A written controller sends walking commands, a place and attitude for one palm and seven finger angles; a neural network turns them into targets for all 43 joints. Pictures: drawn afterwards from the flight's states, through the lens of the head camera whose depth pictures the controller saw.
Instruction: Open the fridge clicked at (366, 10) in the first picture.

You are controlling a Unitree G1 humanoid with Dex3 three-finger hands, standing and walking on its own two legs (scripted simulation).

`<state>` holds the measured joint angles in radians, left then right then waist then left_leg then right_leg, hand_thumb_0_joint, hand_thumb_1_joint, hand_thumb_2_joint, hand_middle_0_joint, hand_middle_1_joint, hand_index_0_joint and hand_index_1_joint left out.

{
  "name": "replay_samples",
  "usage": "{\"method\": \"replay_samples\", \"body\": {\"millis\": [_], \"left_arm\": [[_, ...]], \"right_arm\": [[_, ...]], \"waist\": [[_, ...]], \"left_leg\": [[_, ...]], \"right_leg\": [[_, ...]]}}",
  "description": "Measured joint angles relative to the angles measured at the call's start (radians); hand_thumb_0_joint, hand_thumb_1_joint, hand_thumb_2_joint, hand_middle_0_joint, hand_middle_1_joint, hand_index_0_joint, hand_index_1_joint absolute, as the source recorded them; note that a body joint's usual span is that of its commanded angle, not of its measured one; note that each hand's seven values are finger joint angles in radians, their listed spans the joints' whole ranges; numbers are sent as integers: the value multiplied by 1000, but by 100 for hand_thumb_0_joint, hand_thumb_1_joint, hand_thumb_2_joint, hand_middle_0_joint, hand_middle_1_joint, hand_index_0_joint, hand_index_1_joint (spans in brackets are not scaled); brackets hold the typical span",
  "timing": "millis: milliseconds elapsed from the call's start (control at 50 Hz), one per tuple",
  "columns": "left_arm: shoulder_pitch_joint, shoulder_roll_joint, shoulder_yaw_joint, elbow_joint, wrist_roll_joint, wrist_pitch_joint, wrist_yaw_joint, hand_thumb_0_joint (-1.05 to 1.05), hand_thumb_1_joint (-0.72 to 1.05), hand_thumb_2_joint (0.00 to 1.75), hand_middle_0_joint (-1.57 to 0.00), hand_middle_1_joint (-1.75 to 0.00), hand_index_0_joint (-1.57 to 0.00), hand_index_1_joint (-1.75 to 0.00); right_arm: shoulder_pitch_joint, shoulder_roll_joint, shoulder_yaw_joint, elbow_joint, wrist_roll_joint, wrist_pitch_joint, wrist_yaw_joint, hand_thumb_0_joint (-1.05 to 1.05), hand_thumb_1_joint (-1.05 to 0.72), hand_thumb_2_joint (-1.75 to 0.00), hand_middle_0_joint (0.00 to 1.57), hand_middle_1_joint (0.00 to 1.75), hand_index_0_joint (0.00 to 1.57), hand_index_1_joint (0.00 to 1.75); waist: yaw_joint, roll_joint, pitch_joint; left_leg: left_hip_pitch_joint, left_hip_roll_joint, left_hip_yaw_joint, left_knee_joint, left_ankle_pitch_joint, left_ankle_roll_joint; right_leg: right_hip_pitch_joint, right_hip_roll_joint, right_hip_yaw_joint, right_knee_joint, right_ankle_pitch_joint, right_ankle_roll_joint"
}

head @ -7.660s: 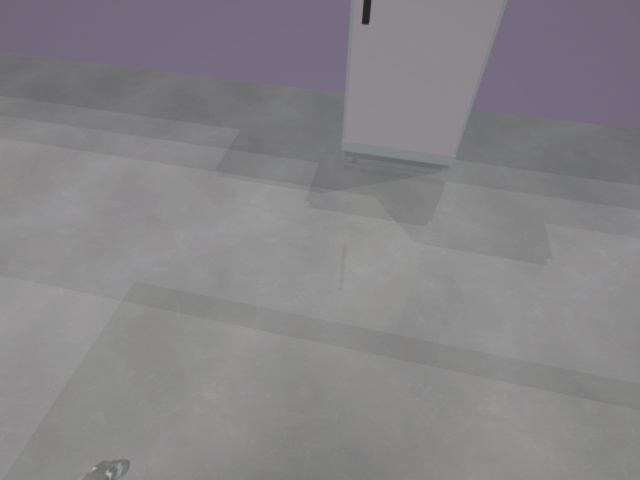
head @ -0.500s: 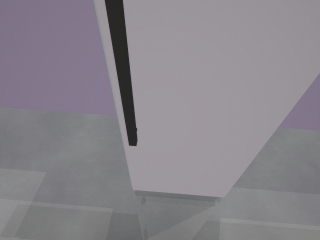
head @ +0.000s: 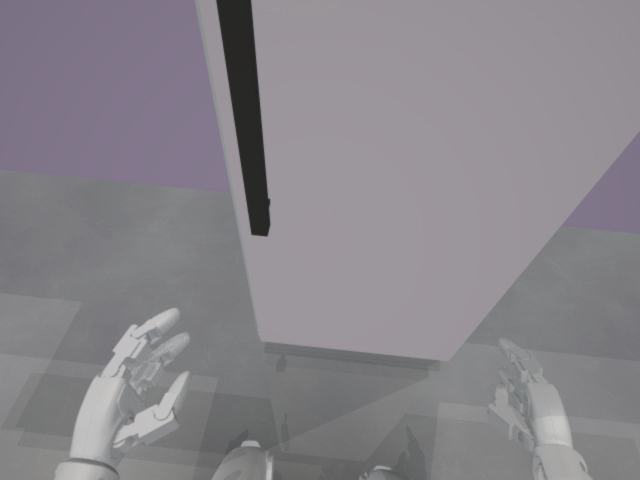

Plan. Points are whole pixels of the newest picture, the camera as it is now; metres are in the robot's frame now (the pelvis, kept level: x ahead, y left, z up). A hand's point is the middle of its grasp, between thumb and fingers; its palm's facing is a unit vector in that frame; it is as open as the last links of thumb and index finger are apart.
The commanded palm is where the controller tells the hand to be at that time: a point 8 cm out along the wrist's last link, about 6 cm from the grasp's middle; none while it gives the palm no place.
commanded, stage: raise the hand to about handle height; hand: left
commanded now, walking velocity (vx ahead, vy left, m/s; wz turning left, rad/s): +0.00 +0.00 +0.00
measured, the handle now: (249, 87) +0.51 +0.13 +0.22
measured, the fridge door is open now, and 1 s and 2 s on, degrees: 0 0 0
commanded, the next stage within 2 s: move the hooked fingers beside the handle in 1.70 s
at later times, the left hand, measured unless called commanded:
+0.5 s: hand (112, 362) +0.23 +0.24 +0.06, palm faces +0.00 -1.00 -0.06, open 11.5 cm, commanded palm +0.20 +0.30 +0.07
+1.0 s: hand (60, 316) +0.26 +0.29 +0.10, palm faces +0.01 -1.00 -0.06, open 13.8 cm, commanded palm +0.23 +0.35 +0.10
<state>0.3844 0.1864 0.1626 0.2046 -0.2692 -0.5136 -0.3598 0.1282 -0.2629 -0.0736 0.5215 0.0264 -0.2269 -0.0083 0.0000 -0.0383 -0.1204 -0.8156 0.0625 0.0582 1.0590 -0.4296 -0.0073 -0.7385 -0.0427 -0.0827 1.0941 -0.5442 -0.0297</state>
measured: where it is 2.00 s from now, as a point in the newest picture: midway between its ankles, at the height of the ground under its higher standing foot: outside the picture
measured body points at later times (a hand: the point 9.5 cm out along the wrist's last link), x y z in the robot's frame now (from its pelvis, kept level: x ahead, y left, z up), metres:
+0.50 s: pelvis +0.00 +0.02 +0.01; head +0.05 +0.02 +0.46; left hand +0.22 +0.29 +0.07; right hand +0.14 -0.23 -0.08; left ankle +0.05 +0.13 -0.66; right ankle +0.00 -0.10 -0.66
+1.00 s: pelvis +0.01 +0.03 +0.03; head +0.05 +0.05 +0.48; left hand +0.25 +0.35 +0.10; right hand +0.20 -0.19 -0.03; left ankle +0.05 +0.13 -0.66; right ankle +0.00 -0.10 -0.66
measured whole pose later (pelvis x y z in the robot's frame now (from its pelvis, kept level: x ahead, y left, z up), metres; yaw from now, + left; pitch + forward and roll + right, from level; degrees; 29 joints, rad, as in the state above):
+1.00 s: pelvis +0.01 +0.03 +0.03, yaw +1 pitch +9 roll -3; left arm 0.16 0.38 0.36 0.20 -0.35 -0.27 -0.46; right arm 0.24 -0.25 0.05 0.54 0.04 -0.23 -0.07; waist 0.01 0.02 -0.08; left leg -0.68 0.05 0.04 0.92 -0.39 0.04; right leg -0.56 -0.04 -0.11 0.86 -0.45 0.02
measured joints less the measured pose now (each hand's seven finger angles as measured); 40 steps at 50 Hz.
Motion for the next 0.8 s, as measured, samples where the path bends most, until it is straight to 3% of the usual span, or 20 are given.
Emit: {"method": "replay_samples", "body": {"millis": [40,100,180,260,340,440,540,800], "left_arm": [[49,5,18,-45,-4,19,28,1,59,76,-23,-51,-23,-51],[83,30,43,-123,-9,-3,53,2,52,73,-23,-55,-23,-55],[20,65,54,-158,-34,-14,9,2,42,69,-24,-61,-23,-61],[-65,97,63,-129,-51,89,-53,1,33,65,-24,-67,-24,-67],[-74,109,94,-110,-68,173,-49,1,24,61,-25,-73,-25,-73],[-56,103,122,-108,-75,151,-11,1,12,56,-26,-81,-25,-81],[-75,112,129,-73,-72,131,-26,1,1,51,-27,-88,-26,-88],[-138,156,162,-70,-80,180,-52,0,-30,38,-29,-108,-28,-108]], "right_arm": [[1,1,2,-17,-1,5,-16,1,-91,-90,20,29,20,30],[13,9,20,-8,-7,2,-38,1,-91,-90,20,29,20,30],[25,25,62,35,-4,-10,-54,1,-91,-90,20,29,20,30],[48,55,95,66,6,-2,-59,1,-90,-89,20,30,20,30],[94,75,102,73,8,8,-59,2,-90,-89,20,30,21,30],[147,53,86,76,6,1,-58,2,-90,-89,20,30,21,30],[163,11,73,81,10,-5,-63,2,-90,-89,20,30,20,30],[123,-2,84,35,15,-18,-59,1,-90,-90,20,30,20,30]], "waist": [[14,4,4],[32,15,7],[40,46,16],[22,66,23],[-7,73,22],[-22,75,17],[-20,65,23],[-13,47,31]], "left_leg": [[-25,5,-19,36,-15,-3],[-59,11,-52,73,-26,-7],[-97,14,-85,99,-26,-8],[-91,16,-81,77,-12,-6],[-46,16,-53,21,5,4],[-5,9,-28,-31,19,15],[9,1,-19,-47,22,26],[81,-8,-21,-96,27,40]], "right_leg": [[-11,5,-17,22,-13,-2],[-22,14,-47,35,-22,-9],[-36,21,-78,36,-18,-13],[-33,24,-74,12,1,-9],[-3,24,-49,-39,27,2],[28,17,-27,-86,47,15],[41,10,-19,-104,53,25],[128,8,-23,-183,77,40]]}}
